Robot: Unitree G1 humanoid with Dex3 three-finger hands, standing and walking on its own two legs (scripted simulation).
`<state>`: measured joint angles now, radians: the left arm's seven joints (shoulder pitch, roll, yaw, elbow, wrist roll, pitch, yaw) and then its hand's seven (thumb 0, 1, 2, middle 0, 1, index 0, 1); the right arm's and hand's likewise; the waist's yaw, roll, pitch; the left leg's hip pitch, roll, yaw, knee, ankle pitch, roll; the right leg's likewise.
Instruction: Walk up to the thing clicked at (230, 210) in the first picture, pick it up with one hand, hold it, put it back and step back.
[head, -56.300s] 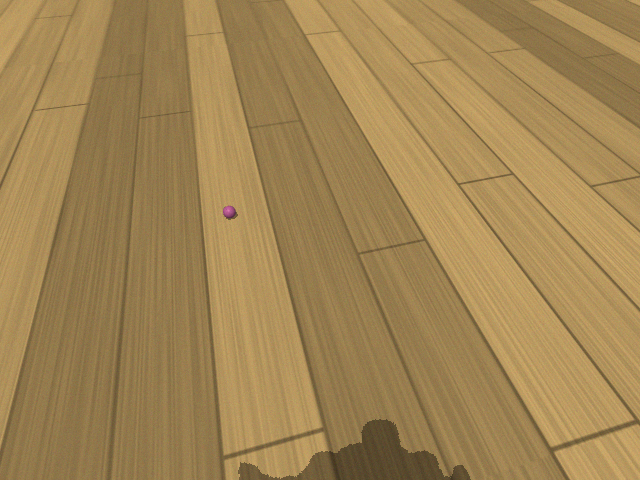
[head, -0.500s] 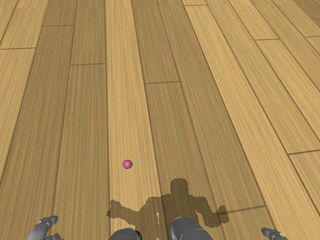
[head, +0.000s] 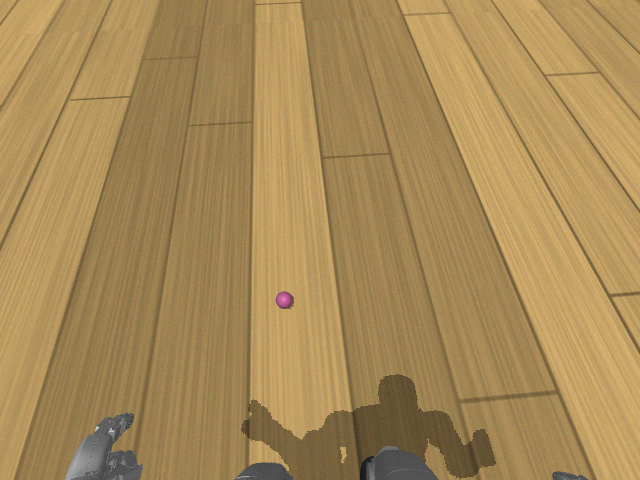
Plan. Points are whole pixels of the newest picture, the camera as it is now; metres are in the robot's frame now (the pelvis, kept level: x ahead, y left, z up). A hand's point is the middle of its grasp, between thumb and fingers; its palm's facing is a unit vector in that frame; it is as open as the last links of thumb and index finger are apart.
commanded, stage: step back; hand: left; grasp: from above
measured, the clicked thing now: (284, 299) +0.67 +0.14 -0.73
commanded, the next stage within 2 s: none
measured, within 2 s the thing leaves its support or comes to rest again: neither
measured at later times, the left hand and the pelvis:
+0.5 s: hand out of the picture -0.08 +0.25 -0.15, palm faces -0.08 -0.91 -0.40, open 7.4 cm; pelvis -0.17 -0.02 -0.01, yaw -5 degrees
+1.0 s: hand out of the picture -0.21 +0.25 -0.14, palm faces +0.00 -0.93 -0.37, open 7.4 cm; pelvis -0.34 -0.02 +0.01, yaw -1 degrees
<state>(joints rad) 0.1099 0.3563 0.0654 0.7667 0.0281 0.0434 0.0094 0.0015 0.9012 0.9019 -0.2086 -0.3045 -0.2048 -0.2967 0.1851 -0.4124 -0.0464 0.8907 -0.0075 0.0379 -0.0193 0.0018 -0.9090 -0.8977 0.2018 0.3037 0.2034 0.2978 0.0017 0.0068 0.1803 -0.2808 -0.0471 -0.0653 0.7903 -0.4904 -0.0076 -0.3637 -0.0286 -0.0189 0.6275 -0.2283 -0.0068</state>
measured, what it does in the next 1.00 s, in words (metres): walks backwards: left foot, then right foot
